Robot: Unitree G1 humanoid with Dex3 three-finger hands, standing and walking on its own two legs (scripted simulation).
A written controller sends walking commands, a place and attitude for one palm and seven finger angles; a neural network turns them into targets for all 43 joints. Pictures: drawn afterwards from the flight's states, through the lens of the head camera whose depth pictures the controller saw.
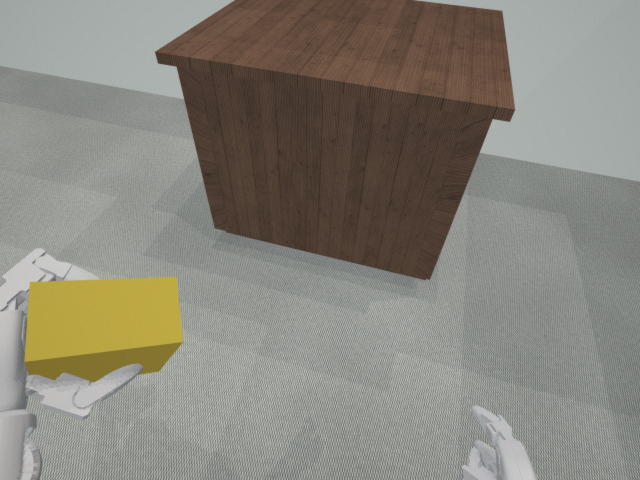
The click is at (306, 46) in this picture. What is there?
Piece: table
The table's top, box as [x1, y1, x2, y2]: [155, 0, 514, 121]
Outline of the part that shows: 155,51 158,63 507,121 510,120 514,110 502,12 498,10 415,0 234,0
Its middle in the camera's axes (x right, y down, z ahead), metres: +0.11 -0.67 +1.27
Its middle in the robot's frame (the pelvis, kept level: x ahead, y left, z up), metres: +1.41 -0.03 +0.03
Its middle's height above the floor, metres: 0.80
